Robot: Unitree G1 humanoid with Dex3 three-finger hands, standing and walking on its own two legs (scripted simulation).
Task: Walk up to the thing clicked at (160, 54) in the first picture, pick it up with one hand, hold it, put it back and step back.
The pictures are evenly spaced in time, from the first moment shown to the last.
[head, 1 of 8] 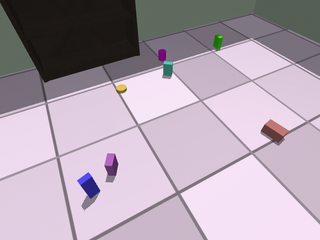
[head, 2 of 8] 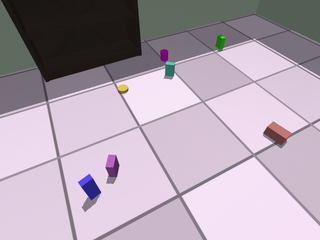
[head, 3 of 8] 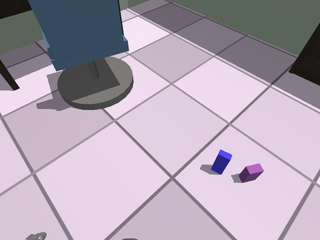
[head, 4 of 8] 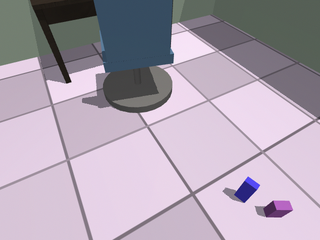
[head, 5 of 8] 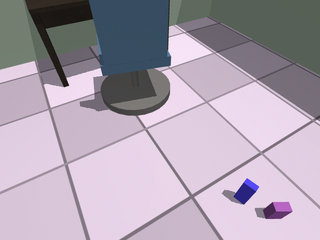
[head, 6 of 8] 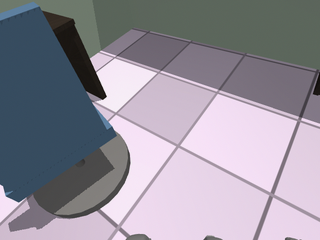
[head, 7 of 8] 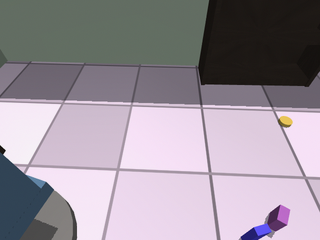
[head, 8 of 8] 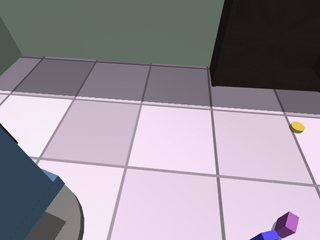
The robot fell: no
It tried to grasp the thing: no
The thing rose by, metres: 0.00
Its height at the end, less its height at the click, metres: +0.00
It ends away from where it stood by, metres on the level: 0.00
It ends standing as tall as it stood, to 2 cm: yes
